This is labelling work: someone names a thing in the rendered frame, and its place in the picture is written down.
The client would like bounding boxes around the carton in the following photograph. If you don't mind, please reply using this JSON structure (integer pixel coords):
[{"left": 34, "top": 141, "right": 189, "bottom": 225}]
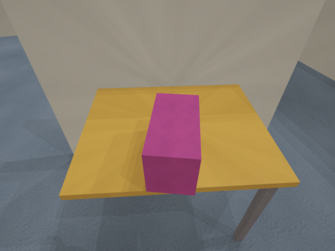
[{"left": 142, "top": 93, "right": 202, "bottom": 196}]

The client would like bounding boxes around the table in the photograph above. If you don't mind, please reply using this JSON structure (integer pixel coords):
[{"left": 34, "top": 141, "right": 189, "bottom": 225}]
[{"left": 59, "top": 84, "right": 300, "bottom": 241}]

